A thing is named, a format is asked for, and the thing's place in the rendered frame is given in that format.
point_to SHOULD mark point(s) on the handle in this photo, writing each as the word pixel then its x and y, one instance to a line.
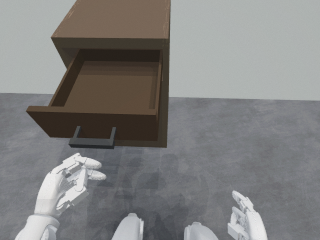
pixel 92 143

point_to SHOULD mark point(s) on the robot right thigh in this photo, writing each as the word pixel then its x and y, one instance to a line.
pixel 198 232

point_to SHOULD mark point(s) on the robot thigh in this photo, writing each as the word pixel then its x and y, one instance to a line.
pixel 198 232
pixel 130 228

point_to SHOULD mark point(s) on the robot left hand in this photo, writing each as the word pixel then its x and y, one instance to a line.
pixel 50 200

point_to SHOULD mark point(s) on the drawer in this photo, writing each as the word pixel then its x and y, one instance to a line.
pixel 104 88

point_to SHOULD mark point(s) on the robot right hand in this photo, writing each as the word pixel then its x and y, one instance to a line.
pixel 250 225

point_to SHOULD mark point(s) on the cabinet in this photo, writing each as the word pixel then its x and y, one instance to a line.
pixel 121 24

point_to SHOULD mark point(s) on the robot left thigh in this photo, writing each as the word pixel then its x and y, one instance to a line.
pixel 130 228

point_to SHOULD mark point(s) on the left robot forearm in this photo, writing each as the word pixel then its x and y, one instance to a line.
pixel 39 227

